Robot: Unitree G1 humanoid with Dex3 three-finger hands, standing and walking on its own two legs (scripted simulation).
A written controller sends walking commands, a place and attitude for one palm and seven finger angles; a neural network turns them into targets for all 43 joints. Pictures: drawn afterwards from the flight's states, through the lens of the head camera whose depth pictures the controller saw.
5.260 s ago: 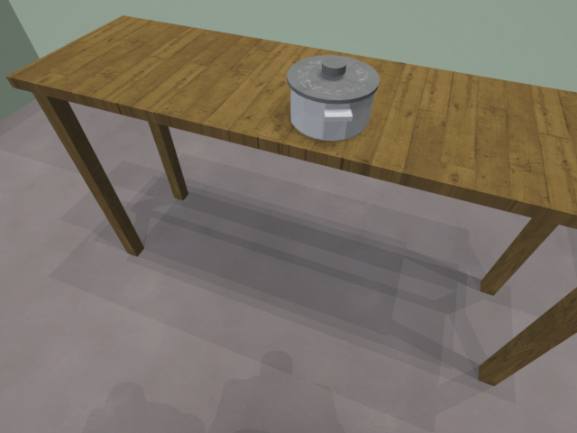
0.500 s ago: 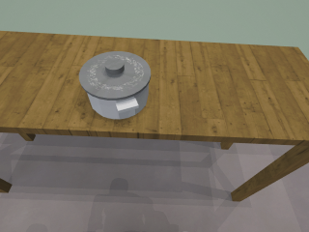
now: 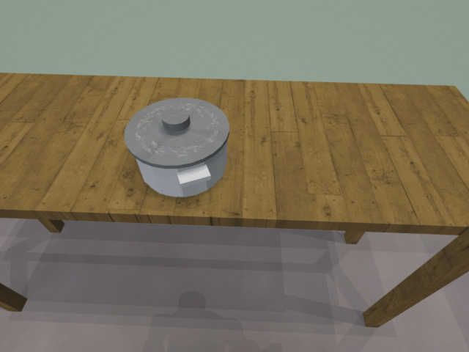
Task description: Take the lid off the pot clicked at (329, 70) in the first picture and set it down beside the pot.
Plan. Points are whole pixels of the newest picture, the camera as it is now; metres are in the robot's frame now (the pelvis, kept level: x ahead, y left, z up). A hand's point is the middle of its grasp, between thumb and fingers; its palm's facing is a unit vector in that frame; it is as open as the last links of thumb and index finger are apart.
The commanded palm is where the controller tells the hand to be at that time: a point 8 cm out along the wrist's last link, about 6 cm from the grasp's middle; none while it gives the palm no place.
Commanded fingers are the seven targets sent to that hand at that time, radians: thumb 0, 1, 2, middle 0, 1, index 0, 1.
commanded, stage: come to a stop and stand still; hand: left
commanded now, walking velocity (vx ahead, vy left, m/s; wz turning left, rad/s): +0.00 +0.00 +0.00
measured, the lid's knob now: (176, 119) +0.46 +0.13 +0.16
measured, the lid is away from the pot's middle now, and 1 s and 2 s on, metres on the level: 0.00 0.00 0.00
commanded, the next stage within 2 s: look again from close up in 0.30 s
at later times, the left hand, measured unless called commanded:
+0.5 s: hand out of the picture +0.03 +0.18 -0.16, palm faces +0.01 -0.97 -0.22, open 7.4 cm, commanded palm none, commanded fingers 0.00 0.90 0.90 -0.20 -0.30 -0.20 -0.30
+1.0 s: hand out of the picture +0.04 +0.16 -0.16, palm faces +0.00 -0.98 -0.21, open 7.4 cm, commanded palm none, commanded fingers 0.00 0.90 0.90 -0.20 -0.30 -0.20 -0.30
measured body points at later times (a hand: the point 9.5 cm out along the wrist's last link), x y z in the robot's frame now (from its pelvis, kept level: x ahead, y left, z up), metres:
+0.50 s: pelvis +0.02 -0.01 +0.01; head +0.04 -0.01 +0.45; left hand +0.03 +0.23 -0.15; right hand +0.05 -0.24 -0.15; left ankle +0.00 +0.10 -0.73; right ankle +0.00 -0.13 -0.73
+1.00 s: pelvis +0.02 -0.02 +0.01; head +0.05 -0.02 +0.46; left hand +0.04 +0.21 -0.15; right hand +0.02 -0.24 -0.15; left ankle +0.00 +0.10 -0.73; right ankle +0.00 -0.13 -0.73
